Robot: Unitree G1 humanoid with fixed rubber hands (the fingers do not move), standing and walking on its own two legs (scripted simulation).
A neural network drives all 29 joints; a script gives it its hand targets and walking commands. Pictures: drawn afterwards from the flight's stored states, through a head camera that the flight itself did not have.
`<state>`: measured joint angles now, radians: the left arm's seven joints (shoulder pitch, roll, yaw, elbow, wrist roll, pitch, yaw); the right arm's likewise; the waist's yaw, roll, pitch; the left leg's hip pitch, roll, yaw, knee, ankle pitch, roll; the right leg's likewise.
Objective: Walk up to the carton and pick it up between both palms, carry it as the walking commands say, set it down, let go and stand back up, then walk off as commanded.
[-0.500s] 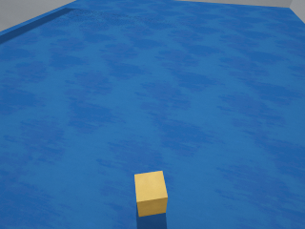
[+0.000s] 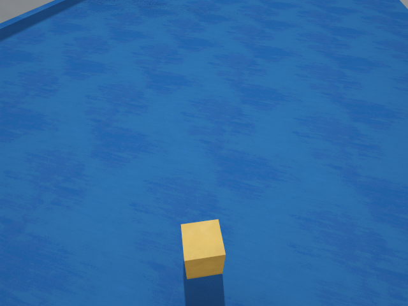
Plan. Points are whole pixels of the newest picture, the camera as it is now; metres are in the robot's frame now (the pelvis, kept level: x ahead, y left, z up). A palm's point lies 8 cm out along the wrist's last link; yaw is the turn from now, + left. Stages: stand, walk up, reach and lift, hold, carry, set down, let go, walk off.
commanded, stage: walk off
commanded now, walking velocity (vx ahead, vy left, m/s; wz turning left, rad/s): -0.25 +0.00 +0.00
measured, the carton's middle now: (202, 249) +0.50 +0.01 -0.66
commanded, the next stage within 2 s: none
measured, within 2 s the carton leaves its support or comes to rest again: neither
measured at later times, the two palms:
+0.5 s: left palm out of the picture -0.07 +0.19 -0.14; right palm out of the picture -0.06 -0.28 -0.16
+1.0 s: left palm out of the picture -0.23 +0.25 -0.16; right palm out of the picture -0.22 -0.24 -0.15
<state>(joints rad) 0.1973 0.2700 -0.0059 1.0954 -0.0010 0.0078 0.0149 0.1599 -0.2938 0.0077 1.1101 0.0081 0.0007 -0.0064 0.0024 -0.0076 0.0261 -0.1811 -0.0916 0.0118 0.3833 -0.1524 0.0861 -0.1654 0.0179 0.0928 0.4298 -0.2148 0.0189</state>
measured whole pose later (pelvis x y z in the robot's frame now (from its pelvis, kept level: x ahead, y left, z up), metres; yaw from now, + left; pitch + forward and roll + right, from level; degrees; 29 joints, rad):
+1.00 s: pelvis -0.27 +0.00 -0.02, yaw -1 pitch +1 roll +0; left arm 0.21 0.21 0.11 1.02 0.01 0.09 0.04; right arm 0.18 -0.16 -0.05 1.01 -0.03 0.06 -0.05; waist 0.01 -0.03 0.06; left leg -0.35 0.03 0.07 0.62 -0.29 0.01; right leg -0.33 0.00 0.02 0.91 -0.52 0.07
